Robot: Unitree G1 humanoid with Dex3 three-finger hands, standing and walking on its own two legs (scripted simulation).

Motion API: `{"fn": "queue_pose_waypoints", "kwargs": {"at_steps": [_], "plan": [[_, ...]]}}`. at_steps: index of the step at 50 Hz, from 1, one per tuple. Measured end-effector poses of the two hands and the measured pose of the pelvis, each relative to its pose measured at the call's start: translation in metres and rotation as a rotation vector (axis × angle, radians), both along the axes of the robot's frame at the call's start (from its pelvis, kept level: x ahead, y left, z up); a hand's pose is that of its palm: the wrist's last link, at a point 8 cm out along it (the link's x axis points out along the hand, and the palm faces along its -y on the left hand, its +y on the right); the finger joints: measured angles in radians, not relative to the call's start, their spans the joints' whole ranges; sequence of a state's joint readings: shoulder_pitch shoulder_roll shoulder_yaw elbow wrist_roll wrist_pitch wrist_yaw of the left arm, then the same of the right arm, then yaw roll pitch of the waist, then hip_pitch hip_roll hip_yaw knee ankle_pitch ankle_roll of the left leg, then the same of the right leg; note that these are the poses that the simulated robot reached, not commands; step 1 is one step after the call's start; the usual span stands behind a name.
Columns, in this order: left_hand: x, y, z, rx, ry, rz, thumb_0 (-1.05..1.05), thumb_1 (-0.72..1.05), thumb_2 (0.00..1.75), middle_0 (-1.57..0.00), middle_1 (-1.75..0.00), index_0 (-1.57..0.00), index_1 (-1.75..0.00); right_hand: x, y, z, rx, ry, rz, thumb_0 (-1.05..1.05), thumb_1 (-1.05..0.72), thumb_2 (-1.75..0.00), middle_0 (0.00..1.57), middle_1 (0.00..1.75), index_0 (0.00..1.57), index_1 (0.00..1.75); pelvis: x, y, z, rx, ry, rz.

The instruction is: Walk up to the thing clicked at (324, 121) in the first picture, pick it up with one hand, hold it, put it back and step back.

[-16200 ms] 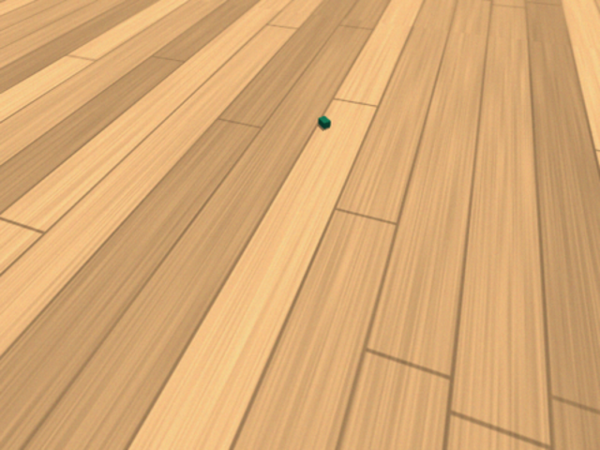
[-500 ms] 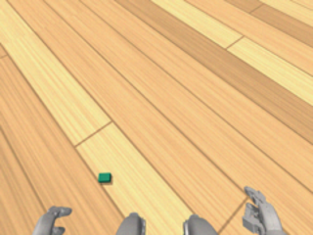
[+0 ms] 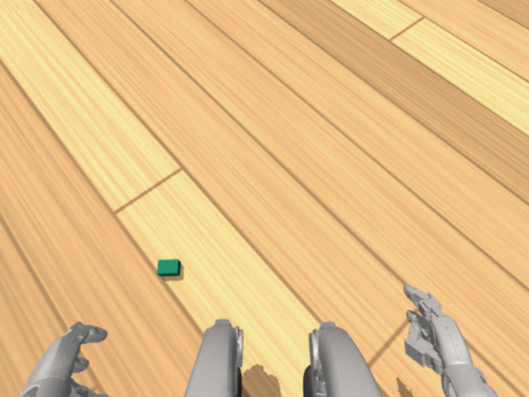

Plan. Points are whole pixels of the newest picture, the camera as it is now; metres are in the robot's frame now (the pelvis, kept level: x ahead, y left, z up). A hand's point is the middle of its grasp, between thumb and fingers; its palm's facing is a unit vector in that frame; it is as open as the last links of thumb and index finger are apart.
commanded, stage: rise first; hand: left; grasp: from above
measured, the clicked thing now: (169, 267) +0.45 +0.32 -0.61
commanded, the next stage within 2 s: none
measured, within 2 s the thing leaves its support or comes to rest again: neither
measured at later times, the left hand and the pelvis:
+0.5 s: hand (124, 304) +0.30 +0.34 -0.33, palm faces -0.52 -0.28 -0.81, open 12.5 cm; pelvis -0.06 +0.00 -0.21, yaw -4 degrees
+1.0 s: hand (135, 285) +0.36 +0.35 -0.42, palm faces -0.46 -0.05 -0.89, open 11.8 cm; pelvis -0.07 +0.01 -0.28, yaw -8 degrees
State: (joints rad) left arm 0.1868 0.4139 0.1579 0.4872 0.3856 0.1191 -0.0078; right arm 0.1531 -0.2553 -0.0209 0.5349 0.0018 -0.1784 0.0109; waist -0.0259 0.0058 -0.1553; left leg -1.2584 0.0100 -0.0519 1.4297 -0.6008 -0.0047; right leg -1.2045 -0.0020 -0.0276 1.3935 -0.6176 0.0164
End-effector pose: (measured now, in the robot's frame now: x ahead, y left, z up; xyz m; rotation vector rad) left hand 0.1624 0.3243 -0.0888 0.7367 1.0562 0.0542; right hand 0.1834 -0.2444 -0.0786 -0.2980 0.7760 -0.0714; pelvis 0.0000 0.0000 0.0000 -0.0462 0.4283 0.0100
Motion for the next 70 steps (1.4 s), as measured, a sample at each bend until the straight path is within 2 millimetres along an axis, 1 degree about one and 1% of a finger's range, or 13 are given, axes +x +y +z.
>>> {"fn": "queue_pose_waypoints", "kwargs": {"at_steps": [5,9,12,16,20,23,27,32,38,45,57,64,70], "plan": [[0.031,0.011,-0.043,0.068,-0.046,-0.15,-0.01,-0.42,0.81,-0.35,-0.81,-0.33,-0.84,-0.008,-0.012,-0.049,-0.03,0.024,0.015,0.01,-0.98,-0.92,0.21,0.3,0.2,0.3,-0.014,-0.003,-0.044,0.002,0.067,-0.007],[0.066,0.015,-0.074,0.129,-0.118,-0.294,-0.01,-0.39,0.8,-0.37,-0.8,-0.35,-0.82,-0.02,-0.023,-0.097,-0.049,0.078,0.011,0.01,-0.98,-0.92,0.21,0.3,0.2,0.3,-0.024,-0.005,-0.085,-0.002,0.116,-0.016],[0.089,0.017,-0.097,0.182,-0.151,-0.37,-0.01,-0.37,0.8,-0.38,-0.79,-0.36,-0.82,-0.033,-0.029,-0.134,-0.051,0.133,-0.004,0.01,-0.98,-0.92,0.21,0.3,0.2,0.3,-0.033,-0.006,-0.114,-0.006,0.14,-0.024],[0.11,0.021,-0.129,0.233,-0.155,-0.442,-0.01,-0.35,0.8,-0.38,-0.79,-0.37,-0.81,-0.059,-0.033,-0.181,-0.043,0.226,-0.025,0.01,-0.98,-0.92,0.2,0.3,0.2,0.3,-0.044,-0.006,-0.147,-0.012,0.162,-0.035],[0.126,0.023,-0.158,0.268,-0.146,-0.53,-0.01,-0.33,0.79,-0.39,-0.78,-0.38,-0.8,-0.09,-0.033,-0.22,-0.039,0.331,-0.039,0.01,-0.98,-0.92,0.2,0.3,0.2,0.3,-0.054,-0.006,-0.177,-0.018,0.171,-0.045],[0.137,0.024,-0.177,0.286,-0.158,-0.596,-0.01,-0.32,0.79,-0.39,-0.78,-0.38,-0.8,-0.114,-0.033,-0.243,-0.042,0.404,-0.049,0.01,-0.98,-0.92,0.2,0.3,0.2,0.3,-0.06,-0.005,-0.197,-0.025,0.167,-0.05],[0.15,0.025,-0.198,0.305,-0.195,-0.672,0.0,-0.3,0.79,-0.39,-0.77,-0.38,-0.78,-0.142,-0.032,-0.265,-0.052,0.484,-0.062,0.01,-0.97,-0.92,0.2,0.3,0.2,0.3,-0.066,-0.004,-0.221,-0.038,0.156,-0.059],[0.165,0.024,-0.219,0.335,-0.25,-0.741,0.0,-0.26,0.79,-0.36,-0.75,-0.36,-0.76,-0.167,-0.032,-0.282,-0.069,0.556,-0.074,0.01,-0.93,-0.91,0.21,0.3,0.2,0.3,-0.071,0.0,-0.244,-0.055,0.138,-0.068],[0.177,0.027,-0.241,0.389,-0.275,-0.782,0.0,-0.2,0.77,-0.37,-0.7,-0.36,-0.71,-0.179,-0.031,-0.293,-0.091,0.601,-0.077,0.0,-0.89,-0.9,0.21,0.3,0.2,0.3,-0.073,0.004,-0.263,-0.074,0.122,-0.073],[0.19,0.029,-0.261,0.437,-0.28,-0.823,0.0,-0.15,0.73,-0.4,-0.64,-0.39,-0.65,-0.179,-0.031,-0.299,-0.119,0.624,-0.072,0.0,-0.89,-0.9,0.21,0.3,0.2,0.3,-0.071,0.006,-0.277,-0.087,0.122,-0.075],[0.209,0.029,-0.292,0.46,-0.26,-0.861,0.0,-0.11,0.68,-0.44,-0.59,-0.43,-0.6,-0.171,-0.033,-0.309,-0.146,0.664,-0.055,0.0,-0.89,-0.9,0.2,0.3,0.2,0.3,-0.062,0.006,-0.292,-0.098,0.133,-0.085],[0.218,0.027,-0.305,0.462,-0.274,-0.845,0.0,-0.09,0.66,-0.46,-0.58,-0.45,-0.59,-0.175,-0.03,-0.319,-0.14,0.691,-0.048,0.0,-0.89,-0.9,0.2,0.3,0.2,0.3,-0.06,0.005,-0.3,-0.101,0.128,-0.093],[0.226,0.026,-0.31,0.472,-0.283,-0.837,0.0,-0.1,0.66,-0.45,-0.59,-0.45,-0.6,-0.18,-0.028,-0.323,-0.142,0.7,-0.05,0.0,-0.9,-0.9,0.2,0.3,0.2,0.3,-0.06,0.006,-0.307,-0.106,0.124,-0.1]]}}
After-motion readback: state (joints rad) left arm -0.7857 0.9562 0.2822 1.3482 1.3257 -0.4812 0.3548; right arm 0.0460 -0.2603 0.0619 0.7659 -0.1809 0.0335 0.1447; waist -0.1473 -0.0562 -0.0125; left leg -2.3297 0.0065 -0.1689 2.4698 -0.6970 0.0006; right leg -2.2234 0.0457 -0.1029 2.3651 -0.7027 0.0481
